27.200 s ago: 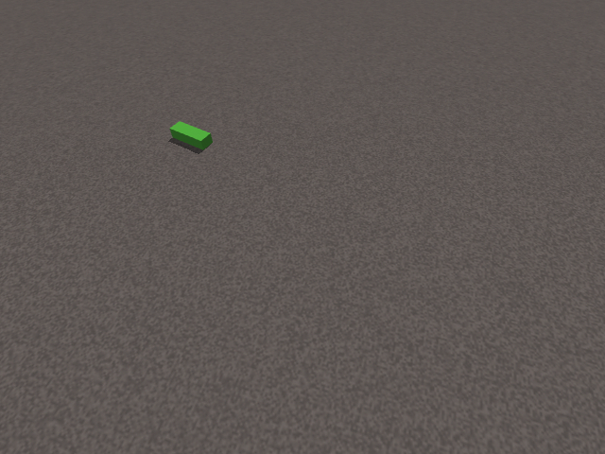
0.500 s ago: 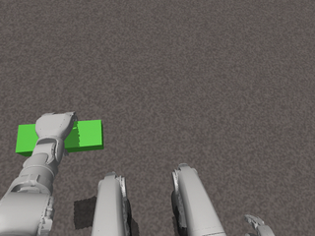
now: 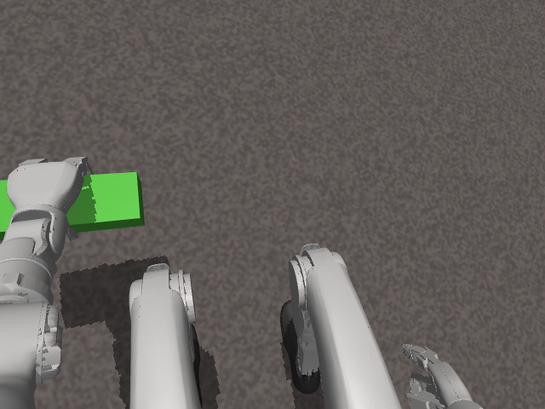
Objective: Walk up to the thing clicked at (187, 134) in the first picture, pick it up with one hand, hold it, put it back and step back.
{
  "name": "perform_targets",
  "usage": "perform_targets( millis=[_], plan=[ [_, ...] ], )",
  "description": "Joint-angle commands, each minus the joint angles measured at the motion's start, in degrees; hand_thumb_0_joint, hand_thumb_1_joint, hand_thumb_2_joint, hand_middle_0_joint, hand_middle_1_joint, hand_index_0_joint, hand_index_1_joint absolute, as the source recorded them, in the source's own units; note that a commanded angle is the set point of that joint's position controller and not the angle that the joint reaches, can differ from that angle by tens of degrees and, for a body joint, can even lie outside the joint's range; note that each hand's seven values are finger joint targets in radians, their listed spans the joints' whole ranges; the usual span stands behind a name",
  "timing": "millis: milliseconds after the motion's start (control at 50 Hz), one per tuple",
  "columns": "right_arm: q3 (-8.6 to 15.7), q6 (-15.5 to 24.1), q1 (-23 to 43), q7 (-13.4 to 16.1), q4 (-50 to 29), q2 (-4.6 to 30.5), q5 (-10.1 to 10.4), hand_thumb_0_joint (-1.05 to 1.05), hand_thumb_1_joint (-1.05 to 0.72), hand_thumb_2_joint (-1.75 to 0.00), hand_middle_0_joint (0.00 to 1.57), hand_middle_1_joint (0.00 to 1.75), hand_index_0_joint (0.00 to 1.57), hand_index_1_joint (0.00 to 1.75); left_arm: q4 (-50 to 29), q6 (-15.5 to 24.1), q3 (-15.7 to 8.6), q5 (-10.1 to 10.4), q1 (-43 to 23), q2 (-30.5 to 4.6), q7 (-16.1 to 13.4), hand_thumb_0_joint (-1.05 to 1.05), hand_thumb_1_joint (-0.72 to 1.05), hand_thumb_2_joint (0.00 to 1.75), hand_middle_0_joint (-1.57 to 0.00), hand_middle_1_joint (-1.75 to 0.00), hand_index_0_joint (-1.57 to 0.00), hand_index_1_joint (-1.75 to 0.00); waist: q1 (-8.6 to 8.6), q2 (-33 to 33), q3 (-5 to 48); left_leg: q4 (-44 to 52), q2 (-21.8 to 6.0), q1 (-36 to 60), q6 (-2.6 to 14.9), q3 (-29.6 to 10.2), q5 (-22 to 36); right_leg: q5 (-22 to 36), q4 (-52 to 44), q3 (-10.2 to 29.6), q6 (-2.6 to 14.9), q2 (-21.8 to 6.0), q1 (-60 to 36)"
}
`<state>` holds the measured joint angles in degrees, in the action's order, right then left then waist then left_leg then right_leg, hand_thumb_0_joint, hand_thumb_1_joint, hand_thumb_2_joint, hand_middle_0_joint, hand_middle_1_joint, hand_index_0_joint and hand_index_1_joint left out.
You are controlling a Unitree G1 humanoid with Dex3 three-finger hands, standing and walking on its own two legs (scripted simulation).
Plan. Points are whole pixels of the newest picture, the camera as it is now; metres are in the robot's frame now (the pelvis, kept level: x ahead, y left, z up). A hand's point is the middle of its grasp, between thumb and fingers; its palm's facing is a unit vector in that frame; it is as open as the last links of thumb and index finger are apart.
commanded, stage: crouch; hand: left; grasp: from above
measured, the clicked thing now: (67, 205) +0.43 +0.29 -0.20
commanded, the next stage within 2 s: lower in 0.54 s
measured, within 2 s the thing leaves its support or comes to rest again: rests again in 1.70 s
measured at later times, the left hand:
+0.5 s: hand (78, 214) +0.43 +0.28 -0.24, palm faces -0.47 -0.04 -0.88, open 10.8 cm
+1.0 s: hand (90, 216) +0.43 +0.28 -0.30, palm faces -0.47 -0.07 -0.88, open 10.8 cm
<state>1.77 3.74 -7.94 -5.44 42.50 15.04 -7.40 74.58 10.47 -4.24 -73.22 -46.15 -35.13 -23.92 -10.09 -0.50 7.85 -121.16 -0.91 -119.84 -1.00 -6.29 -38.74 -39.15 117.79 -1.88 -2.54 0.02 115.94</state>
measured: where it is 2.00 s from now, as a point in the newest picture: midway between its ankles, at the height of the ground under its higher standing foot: (246, 373)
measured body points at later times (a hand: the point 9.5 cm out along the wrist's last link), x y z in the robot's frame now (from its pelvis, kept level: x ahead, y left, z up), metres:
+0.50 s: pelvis -0.01 +0.00 -0.06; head +0.23 +0.06 +0.31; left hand +0.45 +0.28 -0.19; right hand +0.04 -0.28 -0.17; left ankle +0.08 +0.13 -0.39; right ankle +0.09 -0.14 -0.39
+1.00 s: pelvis +0.00 +0.00 -0.10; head +0.25 +0.06 +0.26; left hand +0.46 +0.29 -0.25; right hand +0.04 -0.29 -0.20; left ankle +0.07 +0.13 -0.39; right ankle +0.09 -0.14 -0.39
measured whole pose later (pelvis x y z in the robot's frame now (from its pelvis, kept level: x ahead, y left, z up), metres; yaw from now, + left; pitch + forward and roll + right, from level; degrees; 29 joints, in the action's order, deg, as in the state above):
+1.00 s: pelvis +0.00 +0.00 -0.10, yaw -3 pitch +33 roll -8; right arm -2.8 4.0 -6.2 -8.6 44.8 15.8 -10.7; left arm 85.2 16.7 -9.5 -76.0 -51.7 -44.3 -26.9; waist -13.4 2.7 0.0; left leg -140.5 -0.4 -134.0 -1.8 -9.8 -39.8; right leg -39.3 135.5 -3.2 -3.4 1.9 129.7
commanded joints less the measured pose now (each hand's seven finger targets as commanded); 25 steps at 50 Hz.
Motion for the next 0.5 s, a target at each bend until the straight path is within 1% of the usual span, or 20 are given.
perform_targets(
  millis=[0, 20, 60, 80, 100, 120, 140, 160, 180, 200, 220, 240, 260, 280, 300, 340, 360, 440, 460, 480],
  plan=[
    [4.35, 0.68, -11.73, 0.16, -0.98, 12.16, 0.34, 0.0, -0.9, -0.9, 0.2, 0.3, 0.2, 0.3, -8.25, -0.11, -3.44, 1.3, -18.31, -16.11, -2.05, 0.0, 0.58, 1.11, -0.93, -0.94, -0.94, -0.93, 0.49, -12.81, 39.82, 11.65, 0.87, 32.24, 2.08, 4.07, 12.26, 13.67, -11.1, -4.03, 4.3, 1.21, -15.56],
    [4.39, 0.67, -12.08, 0.02, -0.77, 12.02, 0.32, 0.0, -0.9, -0.9, 0.2, 0.3, 0.2, 0.3, -9.4, 0.26, -3.6, 1.39, -19.83, -16.87, -1.83, 0.0, 0.58, 1.11, -0.93, -0.95, -0.94, -0.95, 0.19, -13.37, 39.83, 11.12, 0.84, 31.86, 2.04, 4.15, 12.0, 13.52, -10.56, -4.03, 4.31, 1.21, -15.32],
    [4.11, 0.71, -11.94, -0.08, -0.56, 12.07, 0.14, 0.0, -0.9, -0.9, 0.2, 0.3, 0.2, 0.3, -8.2, 0.83, -3.13, 1.71, -19.29, -15.86, -1.63, 0.0, 0.6, 1.1, -0.94, -0.95, -0.94, -0.94, -0.58, -11.68, 38.54, 9.26, 0.85, 29.08, 2.37, 4.52, 11.65, 13.92, -10.18, -4.01, 3.95, 1.47, -15.43],
    [4.13, 0.7, -11.95, -0.05, -0.33, 12.3, 0.13, 0.0, -0.9, -0.9, 0.2, 0.3, 0.2, 0.3, -8.94, 1.24, -3.45, 1.64, -20.92, -16.98, -1.62, 0.0, 0.6, 1.09, -0.93, -0.96, -0.94, -0.95, -0.79, -11.68, 38.4, 8.73, 0.83, 28.42, 2.39, 4.42, 10.98, 13.37, -9.63, -4.05, 4.0, 1.54, -14.48],
    [3.86, 0.71, -12.26, -0.18, -0.02, 12.36, -0.06, 0.0, -0.91, -0.9, 0.2, 0.3, 0.2, 0.3, -8.42, 1.63, -3.64, 1.36, -20.68, -17.22, -1.54, 0.0, 0.59, 1.07, -0.92, -0.97, -0.93, -0.95, -0.76, -12.69, 37.46, 8.48, 0.85, 28.1, 2.17, 4.37, 10.9, 13.01, -8.85, -4.11, 4.09, 1.38, -13.56],
    [3.89, 0.68, -12.14, -0.24, 0.24, 12.46, -0.1, 0.0, -0.9, -0.9, 0.2, 0.3, 0.2, 0.3, -8.89, 2.1, -4.72, 1.19, -21.01, -19.13, -1.6, 0.0, 0.58, 1.06, -0.92, -0.95, -0.93, -0.93, -0.21, -13.27, 37.56, 7.85, 0.84, 27.64, 2.16, 4.4, 10.95, 12.95, -8.33, -4.05, 4.16, 1.46, -13.08],
    [3.72, 0.73, -12.36, -0.45, 0.0, 12.4, -0.15, 0.0, -0.91, -0.9, 0.2, 0.3, 0.2, 0.3, -6.88, 2.16, -4.28, 0.88, -19.14, -18.1, -1.45, 0.0, 0.59, 1.06, -0.92, -0.95, -0.94, -0.94, -0.26, -13.63, 37.22, 7.75, 0.85, 27.94, 1.97, 4.26, 11.42, 13.11, -7.55, -4.18, 4.22, 1.32, -12.95],
    [3.88, 0.62, -12.72, -0.59, 0.44, 12.72, -0.23, 0.0, -0.91, -0.9, 0.2, 0.3, 0.2, 0.3, -9.11, 2.72, -5.02, 0.7, -21.37, -19.61, -1.57, 0.0, 0.58, 1.05, -0.91, -0.95, -0.92, -0.93, -0.44, -13.8, 37.99, 7.22, 0.75, 27.75, 2.0, 4.22, 11.34, 13.22, -7.08, -4.4, 4.23, 1.43, -12.44],
    [3.65, 0.45, -12.69, -0.75, 0.37, 12.63, -0.36, 0.0, -0.91, -0.9, 0.2, 0.3, 0.2, 0.3, -7.75, 2.88, -4.8, 0.15, -20.38, -19.32, -1.59, 0.0, 0.57, 1.05, -0.9, -0.94, -0.92, -0.93, -0.43, -13.6, 38.15, 6.65, 0.85, 27.14, 2.08, 4.5, 11.44, 13.39, -7.02, -4.38, 4.22, 1.65, -12.99],
    [3.39, 0.37, -11.8, -0.79, -0.25, 12.61, -0.24, 0.0, -0.91, -0.9, 0.2, 0.3, 0.2, 0.3, -3.13, 2.48, -3.15, 0.05, -16.99, -16.44, -1.44, 0.0, 0.55, 1.05, -0.9, -0.93, -0.91, -0.92, -0.33, -12.3, 36.95, 6.2, 0.97, 26.18, 2.23, 4.7, 10.59, 12.64, -7.16, -4.36, 4.15, 1.73, -11.96],
    [3.75, 0.29, -12.16, -0.92, 0.21, 12.94, -0.38, 0.0, -0.91, -0.9, 0.2, 0.3, 0.2, 0.3, -9.14, 3.42, -4.91, 0.39, -22.12, -19.86, -1.75, 0.0, 0.57, 1.04, -0.9, -0.95, -0.91, -0.93, -0.82, -13.74, 38.09, 5.76, 0.92, 25.65, 2.27, 4.7, 10.25, 12.46, -6.54, -4.41, 4.15, 1.69, -12.02],
    [3.52, 0.26, -12.58, -1.04, 0.39, 13.0, -0.6, 0.0, -0.9, -0.9, 0.2, 0.3, 0.2, 0.3, -6.59, 3.29, -5.53, -0.26, -19.88, -20.02, -1.86, 0.0, 0.56, 1.04, -0.89, -0.96, -0.91, -0.94, -0.09, -14.3, 38.77, 5.79, 1.06, 26.49, 2.07, 4.67, 10.68, 12.61, -5.93, -4.44, 4.28, 1.63, -12.33],
    [3.5, 0.29, -12.42, -1.15, 0.42, 13.11, -0.65, 0.0, -0.91, -0.9, 0.2, 0.3, 0.2, 0.3, -5.84, 3.21, -5.69, 0.02, -19.07, -19.98, -1.9, 0.0, 0.57, 1.06, -0.9, -0.96, -0.92, -0.94, -0.09, -14.54, 37.95, 5.38, 0.89, 26.01, 1.98, 4.57, 10.63, 12.3, -5.11, -4.75, 4.27, 1.56, -11.17],
    [3.54, 0.21, -11.48, -1.2, 0.13, 12.93, -0.5, 0.0, -0.9, -0.9, 0.2, 0.3, 0.2, 0.3, -5.55, 3.25, -4.69, -0.06, -20.08, -19.35, -1.9, 0.0, 0.57, 1.07, -0.91, -0.96, -0.92, -0.94, 0.15, -14.87, 38.81, 5.17, 0.93, 25.73, 2.08, 4.74, 9.78, 11.74, -4.8, -4.76, 4.5, 1.9, -10.56],
    [3.5, 0.22, -12.17, -1.27, 0.35, 13.19, -0.73, 0.0, -0.9, -0.9, 0.2, 0.3, 0.2, 0.3, -5.94, 3.39, -5.35, -0.11, -20.66, -19.86, -2.1, 0.0, 0.59, 1.08, -0.92, -0.97, -0.93, -0.95, -0.69, -14.47, 38.38, 5.07, 0.99, 25.55, 2.16, 4.58, 9.41, 11.53, -5.0, -4.92, 4.32, 1.79, -10.49],
    [3.25, 0.21, -11.47, -1.35, 0.28, 13.03, -0.67, 0.0, -0.91, -0.9, 0.2, 0.3, 0.2, 0.3, -4.21, 3.27, -4.18, -0.14, -20.98, -19.12, -2.33, 0.0, 0.57, 1.06, -0.91, -0.94, -0.92, -0.93, -0.71, -14.59, 36.53, 4.73, 0.95, 23.58, 2.22, 4.65, 7.59, 9.97, -4.44, -5.05, 4.5, 1.95, -8.9],
    [3.25, 0.2, -11.18, -1.25, 0.72, 13.18, -0.63, 0.0, -0.91, -0.9, 0.2, 0.3, 0.2, 0.3, -4.4, 3.42, -4.76, 0.0, -21.84, -20.08, -2.53, 0.0, 0.55, 1.05, -0.9, -0.93, -0.91, -0.92, -0.32, -14.37, 37.11, 4.16, 0.93, 23.64, 2.3, 4.72, 7.25, 9.8, -4.17, -4.99, 4.54, 2.06, -8.34],
    [3.06, 0.23, -11.56, -1.28, 1.04, 13.91, -0.83, 0.0, -0.9, -0.9, 0.2, 0.3, 0.2, 0.3, -4.67, 3.7, -5.76, -0.58, -22.53, -21.57, -3.13, 0.0, 0.56, 1.03, -0.91, -0.91, -0.92, -0.9, -0.78, -16.17, 37.64, 3.49, 0.94, 24.38, 1.92, 3.9, 8.46, 10.62, -1.56, -5.62, 4.51, 1.87, -6.5],
    [2.97, 0.2, -11.16, -1.23, 1.1, 13.51, -0.64, 0.0, -0.91, -0.9, 0.2, 0.3, 0.2, 0.3, -3.67, 3.6, -4.98, -0.58, -22.12, -20.98, -3.27, 0.0, 0.54, 1.04, -0.9, -0.91, -0.91, -0.9, -0.51, -15.64, 36.86, 3.07, 0.86, 24.08, 1.96, 4.12, 8.27, 10.58, -1.71, -5.5, 4.69, 2.06, -5.97],
    [2.8, 0.17, -11.15, -1.29, 1.07, 13.49, -0.77, 0.0, -0.91, -0.9, 0.2, 0.3, 0.2, 0.3, -4.13, 3.85, -4.6, -0.63, -23.12, -20.68, -3.4, 0.0, 0.54, 1.04, -0.9, -0.91, -0.91, -0.9, -1.38, -15.19, 36.75, 2.27, 1.08, 22.15, 2.23, 4.55, 7.89, 10.54, -1.86, -5.38, 4.52, 2.2, -6.63]
  ],
)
